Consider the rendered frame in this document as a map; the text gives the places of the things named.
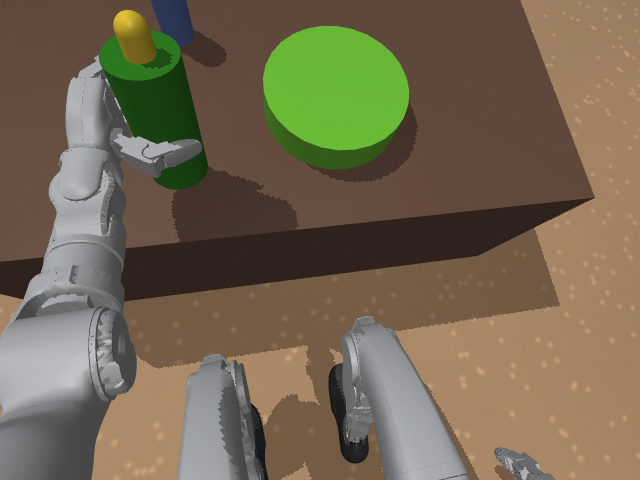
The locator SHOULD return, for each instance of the left robot foot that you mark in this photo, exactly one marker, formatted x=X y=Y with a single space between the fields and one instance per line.
x=260 y=443

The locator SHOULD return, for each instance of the right robot foot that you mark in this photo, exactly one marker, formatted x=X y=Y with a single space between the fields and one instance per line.
x=352 y=452

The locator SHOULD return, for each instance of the left robot hand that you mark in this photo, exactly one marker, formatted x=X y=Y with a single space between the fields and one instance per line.
x=94 y=119

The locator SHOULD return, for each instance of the left robot arm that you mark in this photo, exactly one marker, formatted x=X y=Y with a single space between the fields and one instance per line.
x=66 y=352

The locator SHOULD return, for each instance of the right robot hand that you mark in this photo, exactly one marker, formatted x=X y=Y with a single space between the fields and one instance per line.
x=522 y=465

